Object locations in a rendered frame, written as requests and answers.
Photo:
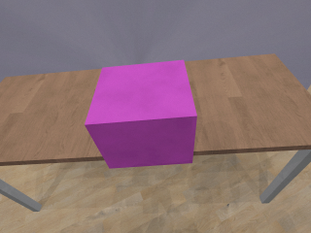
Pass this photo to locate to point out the carton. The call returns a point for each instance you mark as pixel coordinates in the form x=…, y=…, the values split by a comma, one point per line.
x=143, y=115

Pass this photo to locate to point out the table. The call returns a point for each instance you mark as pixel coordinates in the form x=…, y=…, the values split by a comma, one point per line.
x=243, y=104

